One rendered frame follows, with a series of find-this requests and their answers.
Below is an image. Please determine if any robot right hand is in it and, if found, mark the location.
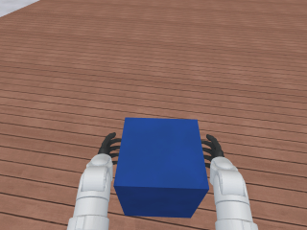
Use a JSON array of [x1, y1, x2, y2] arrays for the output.
[[201, 134, 224, 169]]

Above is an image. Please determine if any left robot forearm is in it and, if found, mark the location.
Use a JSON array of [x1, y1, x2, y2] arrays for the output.
[[66, 153, 113, 230]]

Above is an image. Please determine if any carton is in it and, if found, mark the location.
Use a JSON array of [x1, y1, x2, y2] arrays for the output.
[[113, 117, 209, 219]]

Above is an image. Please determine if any robot left hand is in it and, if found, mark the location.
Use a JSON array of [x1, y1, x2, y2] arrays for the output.
[[98, 132, 122, 165]]

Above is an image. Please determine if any right robot forearm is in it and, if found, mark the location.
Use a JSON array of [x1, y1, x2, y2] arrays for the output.
[[209, 156, 258, 230]]

